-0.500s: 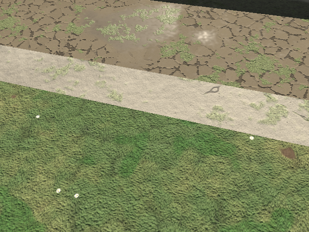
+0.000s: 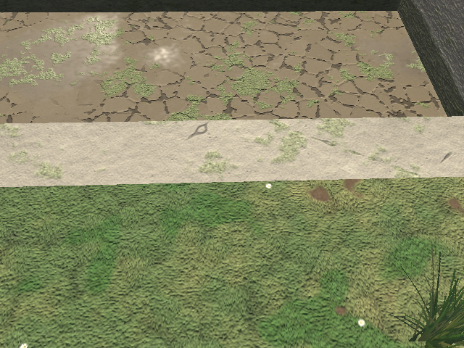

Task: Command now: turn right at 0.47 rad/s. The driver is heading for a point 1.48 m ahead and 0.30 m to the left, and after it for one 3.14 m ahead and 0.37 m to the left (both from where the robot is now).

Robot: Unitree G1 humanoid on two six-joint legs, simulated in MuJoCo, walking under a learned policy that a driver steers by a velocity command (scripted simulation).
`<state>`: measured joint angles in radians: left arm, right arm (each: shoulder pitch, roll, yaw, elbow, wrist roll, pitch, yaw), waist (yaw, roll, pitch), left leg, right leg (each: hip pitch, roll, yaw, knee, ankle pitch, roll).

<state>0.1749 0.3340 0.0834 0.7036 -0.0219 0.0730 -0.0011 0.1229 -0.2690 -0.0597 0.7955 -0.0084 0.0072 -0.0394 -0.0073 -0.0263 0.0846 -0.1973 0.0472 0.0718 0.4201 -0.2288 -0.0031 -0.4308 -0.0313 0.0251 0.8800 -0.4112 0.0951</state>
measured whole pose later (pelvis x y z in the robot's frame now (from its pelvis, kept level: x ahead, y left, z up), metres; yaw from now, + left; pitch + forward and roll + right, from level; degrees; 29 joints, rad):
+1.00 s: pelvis +0.03 -0.03 -0.01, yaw -4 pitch -1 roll +0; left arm 0.23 0.26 0.04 0.98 -0.01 -0.01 0.02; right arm 0.21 -0.26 -0.03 1.02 0.02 -0.03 -0.03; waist 0.00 0.00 0.00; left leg -0.19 0.01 -0.01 0.57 -0.40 0.02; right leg -0.21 0.02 0.02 0.58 -0.41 -0.04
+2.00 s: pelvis +0.48 -0.03 +0.00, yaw -4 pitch +1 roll +2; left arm 0.07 0.26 0.05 0.84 -0.01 -0.08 -0.01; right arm 0.35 -0.27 -0.04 0.97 0.01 -0.08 0.00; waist -0.08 -0.03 0.01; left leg 0.01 -0.07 0.03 0.20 -0.24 0.05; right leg -0.62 -0.11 0.03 0.57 0.07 0.01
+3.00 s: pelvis +0.93 -0.01 -0.01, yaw +29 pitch +0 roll -1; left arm 0.08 0.24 0.06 0.72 0.03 -0.04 0.03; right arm 0.45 -0.19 -0.05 0.78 0.00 0.00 -0.03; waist -0.05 -0.02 0.01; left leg -0.26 -0.13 -0.16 0.60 -0.33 0.08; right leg -0.62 -0.04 0.10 0.80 -0.05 0.00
